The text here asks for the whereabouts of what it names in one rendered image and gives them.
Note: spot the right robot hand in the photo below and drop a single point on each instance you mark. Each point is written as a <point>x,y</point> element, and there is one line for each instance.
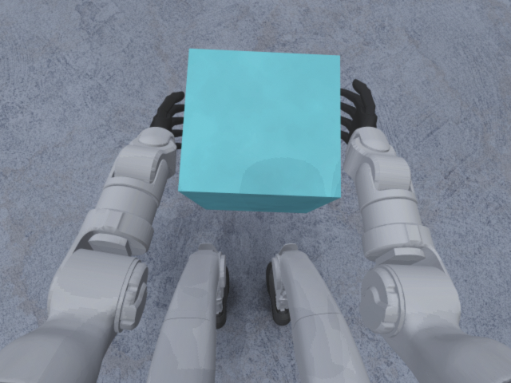
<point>364,113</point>

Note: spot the right robot thigh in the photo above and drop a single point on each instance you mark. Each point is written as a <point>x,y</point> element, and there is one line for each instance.
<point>325,349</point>

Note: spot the left robot hand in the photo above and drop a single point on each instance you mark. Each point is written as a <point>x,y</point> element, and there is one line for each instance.
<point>164,117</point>

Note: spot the left robot shin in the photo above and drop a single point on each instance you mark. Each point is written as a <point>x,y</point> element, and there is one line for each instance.
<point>219,294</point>

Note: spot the carton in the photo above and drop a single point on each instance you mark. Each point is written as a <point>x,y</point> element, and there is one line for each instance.
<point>261,131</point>

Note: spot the right robot forearm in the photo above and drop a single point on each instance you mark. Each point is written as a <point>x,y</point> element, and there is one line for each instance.
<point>393,231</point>

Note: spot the left robot upper arm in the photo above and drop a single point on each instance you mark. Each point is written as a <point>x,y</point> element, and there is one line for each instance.
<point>97,295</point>

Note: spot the right robot upper arm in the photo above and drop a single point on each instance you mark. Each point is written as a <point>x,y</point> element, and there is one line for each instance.
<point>416,310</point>

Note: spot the left robot forearm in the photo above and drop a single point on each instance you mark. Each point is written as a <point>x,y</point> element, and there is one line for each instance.
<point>121,223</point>

